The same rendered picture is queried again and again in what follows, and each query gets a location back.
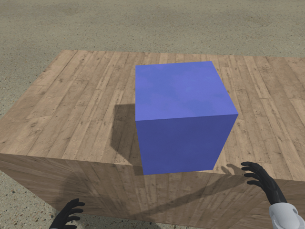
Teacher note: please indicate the robot left hand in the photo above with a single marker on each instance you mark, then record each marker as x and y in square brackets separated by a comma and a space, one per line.
[63, 217]

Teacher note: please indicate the robot right hand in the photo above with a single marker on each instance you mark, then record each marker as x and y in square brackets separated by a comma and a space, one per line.
[267, 183]

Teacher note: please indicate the pedestal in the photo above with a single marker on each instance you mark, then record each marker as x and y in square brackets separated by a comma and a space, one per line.
[72, 134]

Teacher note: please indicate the carton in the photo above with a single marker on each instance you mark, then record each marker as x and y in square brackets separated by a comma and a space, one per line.
[183, 116]

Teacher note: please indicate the robot right forearm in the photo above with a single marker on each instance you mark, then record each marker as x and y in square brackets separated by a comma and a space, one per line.
[285, 216]

